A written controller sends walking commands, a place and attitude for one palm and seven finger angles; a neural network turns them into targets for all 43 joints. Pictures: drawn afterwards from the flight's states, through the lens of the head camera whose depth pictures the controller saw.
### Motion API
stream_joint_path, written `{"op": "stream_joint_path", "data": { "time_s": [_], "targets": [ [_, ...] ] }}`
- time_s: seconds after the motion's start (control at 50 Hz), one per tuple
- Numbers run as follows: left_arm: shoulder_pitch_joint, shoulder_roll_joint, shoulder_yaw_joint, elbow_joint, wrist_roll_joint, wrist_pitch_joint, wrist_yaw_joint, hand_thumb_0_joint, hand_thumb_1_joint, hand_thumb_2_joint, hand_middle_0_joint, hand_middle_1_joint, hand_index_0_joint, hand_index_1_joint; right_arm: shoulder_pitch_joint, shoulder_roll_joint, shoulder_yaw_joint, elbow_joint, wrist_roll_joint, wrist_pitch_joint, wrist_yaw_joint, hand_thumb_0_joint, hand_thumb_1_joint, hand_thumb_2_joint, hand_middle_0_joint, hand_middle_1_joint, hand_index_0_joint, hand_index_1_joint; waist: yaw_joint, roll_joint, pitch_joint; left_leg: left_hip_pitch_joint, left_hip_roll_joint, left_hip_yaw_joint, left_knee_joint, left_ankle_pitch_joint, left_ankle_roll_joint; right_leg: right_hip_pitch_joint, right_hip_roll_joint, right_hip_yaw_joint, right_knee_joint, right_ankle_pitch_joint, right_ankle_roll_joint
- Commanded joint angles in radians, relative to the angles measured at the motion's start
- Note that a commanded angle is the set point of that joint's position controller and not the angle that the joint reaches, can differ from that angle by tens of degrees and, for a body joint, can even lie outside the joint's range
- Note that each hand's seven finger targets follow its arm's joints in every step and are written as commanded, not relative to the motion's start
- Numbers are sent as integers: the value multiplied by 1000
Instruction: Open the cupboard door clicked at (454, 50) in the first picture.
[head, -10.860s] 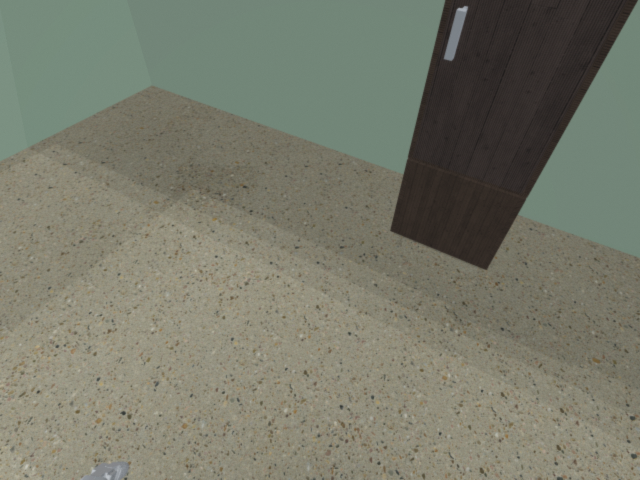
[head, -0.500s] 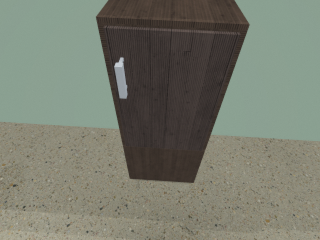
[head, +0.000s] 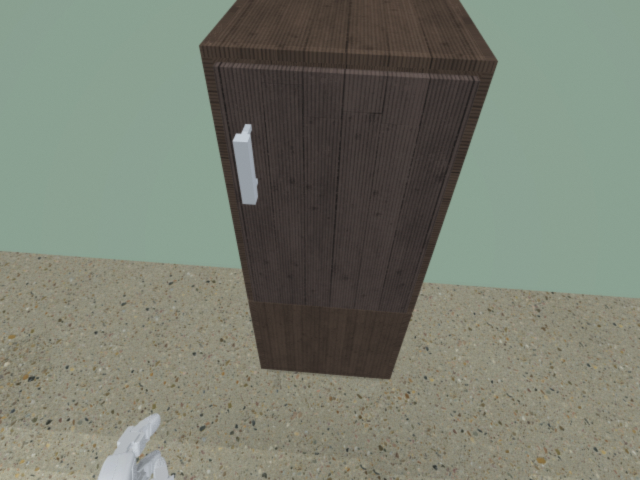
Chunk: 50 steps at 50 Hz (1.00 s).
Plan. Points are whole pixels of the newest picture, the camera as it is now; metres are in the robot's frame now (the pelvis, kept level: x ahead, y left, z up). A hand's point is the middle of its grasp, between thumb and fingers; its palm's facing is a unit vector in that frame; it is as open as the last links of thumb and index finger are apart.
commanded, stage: raise the hand with hooked fingers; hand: left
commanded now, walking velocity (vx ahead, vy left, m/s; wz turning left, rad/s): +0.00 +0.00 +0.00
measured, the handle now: (248, 164) +0.58 +0.16 +0.09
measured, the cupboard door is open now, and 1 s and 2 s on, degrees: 0 0 0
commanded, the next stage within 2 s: move the hooked fingers beside the handle in 1.98 s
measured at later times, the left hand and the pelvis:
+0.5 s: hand (152, 427) +0.18 +0.21 +0.01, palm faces +0.05 -0.99 -0.09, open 9.8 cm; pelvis -0.01 -0.03 -0.07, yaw +3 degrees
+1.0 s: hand (126, 364) +0.23 +0.25 +0.04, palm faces -0.02 -1.00 -0.07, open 12.7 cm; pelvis +0.00 +0.00 -0.04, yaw +1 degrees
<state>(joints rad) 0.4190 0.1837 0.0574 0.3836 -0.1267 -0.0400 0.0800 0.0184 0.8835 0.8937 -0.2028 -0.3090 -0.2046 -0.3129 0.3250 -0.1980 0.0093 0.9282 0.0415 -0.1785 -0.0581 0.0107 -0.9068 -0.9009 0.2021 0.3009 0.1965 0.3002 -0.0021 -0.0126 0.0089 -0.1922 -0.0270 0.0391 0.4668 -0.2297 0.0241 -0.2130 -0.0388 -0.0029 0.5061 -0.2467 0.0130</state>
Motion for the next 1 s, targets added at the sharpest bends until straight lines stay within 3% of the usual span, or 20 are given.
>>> {"op": "stream_joint_path", "data": {
  "time_s": [0.0, 0.04, 0.08, 0.14, 0.16, 0.18, 0.24, 0.28, 0.34, 0.4, 0.46, 0.52, 0.56, 0.62, 0.7, 0.72, 0.76, 0.84, 0.92, 0.98],
  "targets": [
    [-134, 61, 64, -325, -59, -211, -37, 0, 737, 830, -212, -405, -212, -405, -174, -177, -55, -286, -4, -152, -14, 0, -900, -900, 200, 300, 200, 300, -37, -13, 102, -188, 40, -98, -44, -237, -33, -227, 36, -104, -2, -168, -27],
    [80, 31, 101, -154, -82, -322, -129, 0, 690, 810, -215, -435, -215, -435, -167, -172, -70, -335, -12, -150, 12, 0, -900, -900, 200, 300, 200, 300, 16, -188, 91, -307, 19, -73, 66, -217, -41, -310, 48, -115, 70, -251, -30],
    [160, 28, 119, -97, -116, -462, -256, 0, 643, 790, -218, -465, -218, -465, -187, -174, -85, -389, -26, -152, 36, 0, -900, -900, 200, 300, 200, 300, 41, -268, 45, -417, 5, -37, 205, -209, -41, -401, 48, -91, 158, -312, -33],
    [124, 155, 201, -129, -145, -591, -463, 0, 573, 760, -223, -510, -223, -510, -208, -206, -105, -495, -22, -153, 68, 0, -900, -900, 200, 300, 200, 300, 51, -109, -69, -478, -20, -8, 343, -181, -40, -397, 28, -28, 251, -279, -54],
    [119, 232, 282, -156, -154, -585, -496, 0, 550, 750, -225, -525, -225, -525, -213, -203, -107, -521, -11, -151, 62, 0, -900, -900, 200, 300, 200, 300, 74, -70, -132, -514, -23, 1, 371, -174, -32, -385, 24, 1, 274, -270, -52],
    [96, 229, 283, -230, -178, -566, -522, 0, 527, 740, -227, -540, -227, -540, -214, -199, -101, -556, -8, -148, 55, 0, -900, -900, 200, 300, 200, 300, 76, -51, -200, -516, -24, 7, 389, -164, -21, -372, 23, 17, 290, -256, -45],
    [-62, 281, 352, -478, -261, -526, -524, 0, 457, 710, -232, -585, -232, -585, -196, -184, -91, -606, -6, -139, 30, 0, -900, -900, 200, 300, 200, 300, 68, 96, -302, -494, -12, -15, 431, -164, -13, -372, 23, 71, 287, -320, -36],
    [-161, 282, 357, -647, -283, -542, -494, 0, 410, 690, -235, -615, -235, -615, -159, -169, -83, -588, -9, -140, 13, 0, -900, -900, 200, 300, 200, 300, 26, 148, -328, -439, 2, -31, 463, -106, -2, -379, 33, 71, 292, -224, -35],
    [-217, 257, 288, -749, -252, -561, -470, 0, 340, 660, -240, -660, -240, -660, -121, -170, -76, -523, -21, -151, -9, 0, -900, -900, 200, 300, 200, 300, -27, 160, -313, -416, 23, -55, 508, -26, 8, -420, 52, 54, 335, -64, -41],
    [-246, 242, 224, -634, -224, -516, -504, 0, 270, 630, -245, -705, -245, -705, -110, -187, -66, -474, -12, -160, -22, 0, -900, -900, 200, 300, 200, 300, -77, 120, -216, -450, 31, -74, 507, -64, 10, -474, 62, 27, 319, -85, -31],
    [-220, 303, 263, -478, -223, -386, -571, 0, 200, 600, -250, -750, -250, -750, -116, -203, -59, -474, 6, -152, -36, 0, -900, -900, 200, 300, 200, 300, -53, 70, -192, -492, 27, -71, 476, -96, 10, -430, 51, 53, 257, -155, -24],
    [-120, 392, 394, -411, -255, -247, -600, 0, 130, 570, -255, -795, -255, -795, -144, -200, -59, -517, 13, -138, -38, 0, -900, -900, 200, 300, 200, 300, 34, 46, -302, -456, 20, -70, 433, -7, 7, -285, 37, 54, 244, -76, -24],
    [-86, 398, 458, -483, -294, -216, -578, 0, 83, 550, -258, -825, -258, -825, -158, -178, -52, -542, 10, -131, -33, 0, -900, -900, 200, 300, 200, 300, 65, 34, -390, -409, 18, -65, 405, 73, 4, -200, 32, 25, 260, 54, -16],
    [-78, 369, 495, -554, -337, -240, -518, 0, 13, 520, -263, -870, -263, -870, -165, -152, -46, -550, 1, -137, -23, 0, -900, -900, 200, 300, 200, 300, 89, 5, -383, -380, 19, -71, 373, 137, -5, -173, 52, -16, 281, 167, -19],
    [-124, 280, 386, -539, -297, -295, -475, 0, -80, 480, -270, -930, -270, -930, -131, -168, -49, -522, 1, -145, -10, 0, -900, -900, 200, 300, 200, 300, 25, 53, -251, -358, 23, -64, 332, 64, -9, -309, 66, -57, 267, 62, -20],
    [-168, 273, 357, -512, -287, -291, -485, 0, -103, 470, -272, -945, -272, -945, -125, -179, -45, -521, -1, -144, -10, 0, -900, -900, 200, 300, 200, 300, 11, 48, -195, -370, 23, -66, 328, 38, -8, -332, 71, -56, 260, 29, -26],
    [-219, 302, 331, -486, -258, -284, -505, 0, -150, 450, -275, -975, -275, -975, -103, -201, -44, -514, 5, -147, -16, 0, -900, -900, 200, 300, 200, 300, -10, 58, -196, -361, 26, -73, 307, -37, -5, -355, 64, -52, 235, -62, -23],
    [-373, 400, 364, -531, -250, -260, -535, 0, -243, 410, -282, -1035, -282, -1035, -107, -215, -38, -521, 13, -156, -41, 0, -900, -900, 200, 300, 200, 300, -4, 90, -249, -306, 28, -82, 269, -92, 3, -310, 57, -35, 198, -135, -29],
    [-423, 475, 458, -578, -269, -269, -511, 0, -337, 370, -288, -1095, -288, -1095, -113, -205, -26, -513, 11, -162, -53, 0, -900, -900, 200, 300, 200, 300, 29, 138, -311, -221, 33, -96, 237, -8, -5, -238, 69, -57, 202, -52, -42],
    [-408, 427, 443, -513, -283, -247, -499, 0, -407, 340, -293, -1140, -293, -1140, -120, -196, -17, -504, 16, -157, -51, 0, -900, -900, 200, 300, 200, 300, 26, 159, -249, -206, 36, -99, 206, -1, -16, -239, 70, -75, 188, -26, -41]
  ]
}}
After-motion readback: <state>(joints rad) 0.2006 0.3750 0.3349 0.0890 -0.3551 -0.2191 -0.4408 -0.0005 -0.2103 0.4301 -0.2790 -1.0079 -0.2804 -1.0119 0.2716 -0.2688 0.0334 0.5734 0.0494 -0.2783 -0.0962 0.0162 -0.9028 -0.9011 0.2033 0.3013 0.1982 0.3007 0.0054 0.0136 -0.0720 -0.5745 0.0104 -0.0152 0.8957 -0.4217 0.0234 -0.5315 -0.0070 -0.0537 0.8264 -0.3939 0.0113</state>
